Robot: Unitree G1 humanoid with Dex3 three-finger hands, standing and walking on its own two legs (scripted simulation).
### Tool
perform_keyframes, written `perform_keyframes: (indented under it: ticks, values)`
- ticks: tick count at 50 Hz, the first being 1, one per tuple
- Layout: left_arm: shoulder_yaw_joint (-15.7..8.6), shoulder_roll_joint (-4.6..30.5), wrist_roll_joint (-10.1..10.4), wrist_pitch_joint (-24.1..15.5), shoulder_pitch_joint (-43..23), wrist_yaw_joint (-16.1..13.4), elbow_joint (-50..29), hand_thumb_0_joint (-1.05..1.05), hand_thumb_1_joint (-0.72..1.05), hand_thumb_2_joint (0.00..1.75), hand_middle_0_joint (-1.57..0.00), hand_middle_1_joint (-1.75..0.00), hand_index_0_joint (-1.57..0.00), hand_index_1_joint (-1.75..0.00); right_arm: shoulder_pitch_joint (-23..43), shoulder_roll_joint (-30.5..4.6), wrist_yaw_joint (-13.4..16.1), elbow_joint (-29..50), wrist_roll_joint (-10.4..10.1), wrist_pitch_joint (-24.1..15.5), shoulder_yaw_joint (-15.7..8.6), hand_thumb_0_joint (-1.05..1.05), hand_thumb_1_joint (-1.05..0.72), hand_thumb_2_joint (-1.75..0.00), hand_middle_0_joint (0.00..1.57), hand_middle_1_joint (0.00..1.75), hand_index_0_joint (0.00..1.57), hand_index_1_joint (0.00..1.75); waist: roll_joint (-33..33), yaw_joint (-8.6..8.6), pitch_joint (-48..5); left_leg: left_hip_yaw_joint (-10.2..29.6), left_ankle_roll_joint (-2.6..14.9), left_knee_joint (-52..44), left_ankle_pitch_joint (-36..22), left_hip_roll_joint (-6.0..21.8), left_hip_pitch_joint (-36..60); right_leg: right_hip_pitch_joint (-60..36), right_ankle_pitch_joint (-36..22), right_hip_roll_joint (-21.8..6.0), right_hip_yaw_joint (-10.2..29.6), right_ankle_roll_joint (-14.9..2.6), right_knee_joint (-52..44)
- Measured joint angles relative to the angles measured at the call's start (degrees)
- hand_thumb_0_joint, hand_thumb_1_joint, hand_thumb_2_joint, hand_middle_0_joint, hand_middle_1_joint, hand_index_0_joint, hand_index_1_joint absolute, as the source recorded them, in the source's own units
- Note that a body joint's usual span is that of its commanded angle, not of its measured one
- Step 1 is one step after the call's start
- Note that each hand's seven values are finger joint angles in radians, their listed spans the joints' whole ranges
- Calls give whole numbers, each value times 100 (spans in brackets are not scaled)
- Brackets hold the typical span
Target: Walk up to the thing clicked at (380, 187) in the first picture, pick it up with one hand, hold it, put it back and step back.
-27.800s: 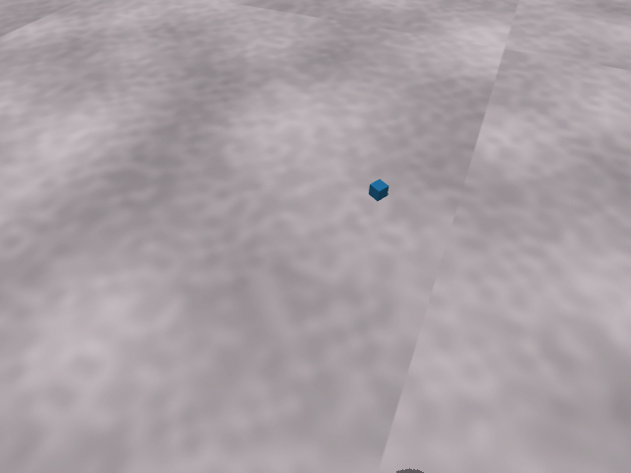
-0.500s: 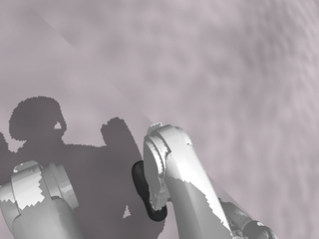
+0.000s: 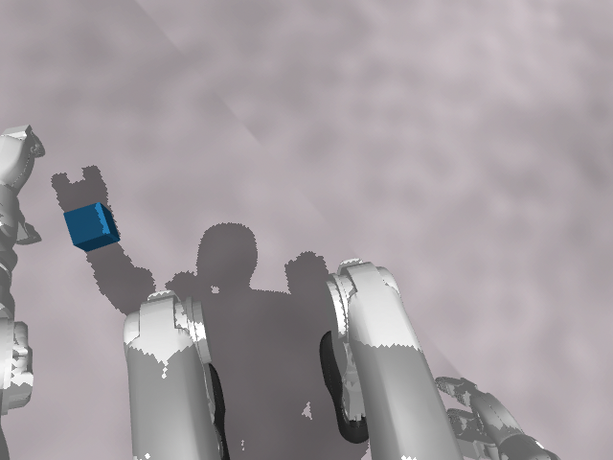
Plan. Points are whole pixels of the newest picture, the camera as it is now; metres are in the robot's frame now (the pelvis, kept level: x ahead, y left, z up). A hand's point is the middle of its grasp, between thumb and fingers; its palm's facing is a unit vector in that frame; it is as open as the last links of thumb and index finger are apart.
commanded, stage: withdraw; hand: left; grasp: from above
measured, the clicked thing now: (93, 227) +0.48 +0.31 -0.34
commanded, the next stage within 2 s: home in 0.36 s
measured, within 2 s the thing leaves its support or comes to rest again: neither
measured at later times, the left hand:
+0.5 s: hand (51, 205) +0.47 +0.32 -0.19, palm faces -0.33 -0.04 -0.94, open 12.4 cm
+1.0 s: hand (5, 264) +0.35 +0.28 -0.01, palm faces -0.31 -0.57 -0.77, open 8.2 cm
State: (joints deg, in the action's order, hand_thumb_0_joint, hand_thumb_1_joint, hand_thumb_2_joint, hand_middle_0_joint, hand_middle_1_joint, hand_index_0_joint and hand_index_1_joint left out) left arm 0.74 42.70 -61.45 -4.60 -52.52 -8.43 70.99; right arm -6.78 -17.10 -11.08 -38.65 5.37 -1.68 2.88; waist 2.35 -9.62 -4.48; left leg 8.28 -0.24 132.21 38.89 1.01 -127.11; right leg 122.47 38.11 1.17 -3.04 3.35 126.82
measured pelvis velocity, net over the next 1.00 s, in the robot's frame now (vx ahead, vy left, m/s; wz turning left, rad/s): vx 0.01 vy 0.00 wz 0.05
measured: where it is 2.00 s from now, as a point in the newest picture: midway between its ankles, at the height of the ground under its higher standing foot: (282, 424)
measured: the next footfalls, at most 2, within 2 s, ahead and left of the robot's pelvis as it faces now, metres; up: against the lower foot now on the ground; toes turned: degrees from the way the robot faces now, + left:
none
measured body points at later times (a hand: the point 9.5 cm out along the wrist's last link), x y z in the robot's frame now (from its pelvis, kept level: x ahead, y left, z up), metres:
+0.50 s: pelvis -0.01 +0.00 -0.04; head +0.23 +0.09 +0.33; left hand +0.48 +0.32 -0.13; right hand +0.05 -0.27 -0.14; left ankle +0.08 +0.13 -0.33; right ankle +0.11 -0.13 -0.33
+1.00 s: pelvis +0.01 +0.00 +0.10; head +0.19 +0.05 +0.51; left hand +0.37 +0.31 +0.03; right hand +0.16 -0.27 -0.02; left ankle +0.08 +0.13 -0.33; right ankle +0.11 -0.13 -0.33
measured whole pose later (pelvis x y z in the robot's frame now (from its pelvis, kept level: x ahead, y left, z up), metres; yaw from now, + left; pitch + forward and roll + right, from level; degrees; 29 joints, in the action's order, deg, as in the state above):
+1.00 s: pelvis +0.01 +0.00 +0.10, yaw +3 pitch +33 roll -6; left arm -2.9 29.1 -34.7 2.3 -20.1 -0.9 31.2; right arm -9.1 -16.3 -4.3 -34.9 0.4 2.0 -2.3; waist 2.0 -4.0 -10.8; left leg 6.0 -0.5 114.1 37.9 1.5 -109.8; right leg 106.2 37.3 0.2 -2.3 2.4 110.0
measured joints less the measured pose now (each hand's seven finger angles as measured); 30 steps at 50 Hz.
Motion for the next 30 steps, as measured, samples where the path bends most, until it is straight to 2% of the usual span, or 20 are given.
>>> perform_keyframes:
  ticks: [4, 7, 9, 13, 17, 19, 22, 25, 27, 30]
  values:
    - [45, -14, -37, -372, -47, 360, 48, 0, -28, 83, -31, -80, -29, -81, -53, -99, 265, 126, -34, 109, 49, 0, -91, -90, 20, 30, 21, 30, -123, -27, 99, -7, -18, -202, -144, -20, 124, -112, -120, -27, -11, -54, -167]
    - [-27, 37, -241, -790, -37, 318, 137, 0, -28, 83, -31, -79, -30, -81, -113, -185, 398, 127, -2, 167, 120, 0, -91, -90, 20, 30, 21, 30, -253, -81, 143, 32, -51, -184, -212, -39, 79, -74, -181, -33, -44, -78, -150]
    - [-90, 98, -440, -1053, -39, 110, 269, 0, -27, 82, -32, -78, -31, -80, -138, -226, 446, 87, 44, 202, 172, 0, -91, -90, 20, 30, 21, 30, -337, -133, 159, 67, -72, -96, -236, -53, -5, -1, -203, -31, -69, -84, -72]
    - [-214, 267, -912, -1378, -136, -489, 736, 0, -26, 81, -33, -77, -32, -79, -117, -248, 471, -5, 176, 269, 272, 0, -91, -90, 20, 30, 21, 30, -463, -283, 244, 125, -85, 190, -270, -92, -237, 193, -222, -26, -97, -80, 182]
    - [-420, 430, -1327, -1449, -280, -1039, 1094, 0, -26, 81, -33, -77, -32, -78, -95, -152, 472, -78, 309, 238, 317, 1, -91, -90, 20, 30, 20, 30, -522, -410, 388, 152, -66, 475, -315, -133, -504, 407, -240, -20, -103, -87, 434]
    - [-541, 463, -1445, -1388, -303, -1281, 1091, 0, -26, 80, -33, -77, -33, -78, -113, -60, 461, -131, 358, 200, 310, 1, -91, -90, 20, 30, 20, 30, -525, -445, 421, 145, -53, 575, -331, -149, -625, 509, -240, -22, -91, -100, 531]
    - [-616, 431, -1484, -1168, -356, -1563, 1046, 0, -25, 79, -34, -76, -33, -77, -174, 95, 431, -224, 398, 134, 276, 1, -91, -90, 20, 30, 21, 30, -483, -468, 379, 100, -31, 652, -331, -163, -770, 647, -211, -32, -50, -122, 629]
    - [-651, 345, -1347, -883, -402, -1668, 975, 0, -24, 80, -33, -76, -33, -77, -233, 234, 392, -306, 383, 61, 238, 1, -91, -90, 20, 30, 21, 30, -368, -451, 252, 56, -5, 639, -286, -150, -850, 735, -163, -32, -11, -106, 628]
    - [-591, 265, -1184, -666, -440, -1619, 937, 0, -23, 80, -32, -77, -32, -77, -266, 311, 366, -343, 350, 17, 207, 1, -91, -90, 20, 30, 21, 30, -272, -419, 156, 21, 14, 575, -234, -129, -838, 738, -123, -29, 16, -80, 572]
    - [-492, 111, -891, -388, -431, -1378, 807, 0, -21, 83, -30, -76, -30, -76, -300, 385, 350, -367, 263, -10, 166, 1, -90, -90, 20, 30, 21, 30, -116, -349, 30, -26, 39, 410, -140, -89, -718, 646, -60, -24, 49, -31, 411]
